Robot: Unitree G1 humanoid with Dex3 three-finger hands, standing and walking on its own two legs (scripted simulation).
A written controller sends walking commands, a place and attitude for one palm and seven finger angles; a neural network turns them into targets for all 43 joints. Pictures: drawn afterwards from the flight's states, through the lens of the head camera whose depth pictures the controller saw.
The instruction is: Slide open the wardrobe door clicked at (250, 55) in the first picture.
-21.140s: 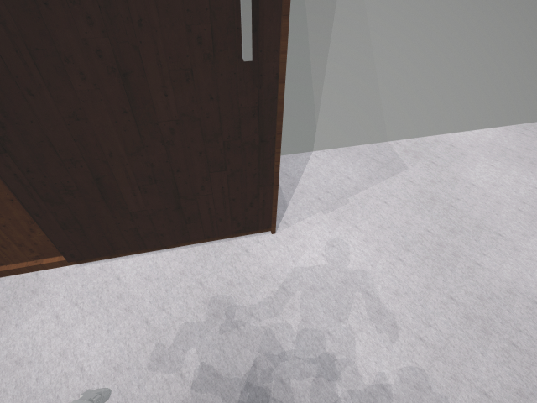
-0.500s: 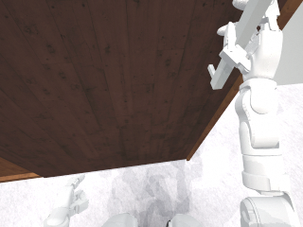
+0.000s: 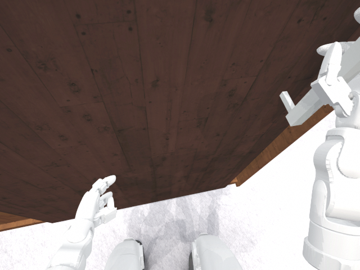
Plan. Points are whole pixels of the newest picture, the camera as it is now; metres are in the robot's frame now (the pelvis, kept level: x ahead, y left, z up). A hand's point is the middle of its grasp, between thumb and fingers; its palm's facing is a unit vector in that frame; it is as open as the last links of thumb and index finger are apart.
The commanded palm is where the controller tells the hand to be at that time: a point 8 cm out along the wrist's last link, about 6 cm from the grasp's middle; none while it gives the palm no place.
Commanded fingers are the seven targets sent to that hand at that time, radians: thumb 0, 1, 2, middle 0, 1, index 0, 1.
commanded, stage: step sideways, sliding the door along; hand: right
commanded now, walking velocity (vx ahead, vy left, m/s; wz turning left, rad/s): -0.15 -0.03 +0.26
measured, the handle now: (347, 44) +0.38 -0.22 +0.27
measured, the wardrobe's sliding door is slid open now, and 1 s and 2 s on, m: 0.08 0.39 0.65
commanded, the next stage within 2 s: none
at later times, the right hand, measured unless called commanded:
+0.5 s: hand (229, 92) +0.32 -0.06 +0.24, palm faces +0.23 +0.97 -0.01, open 6.8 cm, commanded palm +0.28 -0.04 +0.21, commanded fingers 0.00 -0.90 -0.90 0.45 1.40 0.45 1.40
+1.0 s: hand (80, 118) +0.29 +0.11 +0.24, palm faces -0.07 +1.00 +0.04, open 6.6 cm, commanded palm +0.27 +0.09 +0.21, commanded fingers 0.00 -0.90 -0.90 0.45 1.40 0.45 1.40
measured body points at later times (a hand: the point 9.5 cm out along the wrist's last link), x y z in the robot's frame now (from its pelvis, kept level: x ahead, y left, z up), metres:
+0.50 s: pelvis +0.00 +0.09 +0.02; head +0.08 +0.09 +0.46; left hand +0.22 +0.28 -0.07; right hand +0.30 -0.11 +0.24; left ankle +0.04 +0.25 -0.65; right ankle +0.03 -0.10 -0.72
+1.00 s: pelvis -0.07 +0.19 +0.02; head -0.01 +0.17 +0.46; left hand +0.07 +0.44 -0.07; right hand +0.28 +0.06 +0.24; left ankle -0.12 +0.32 -0.62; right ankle -0.01 +0.02 -0.72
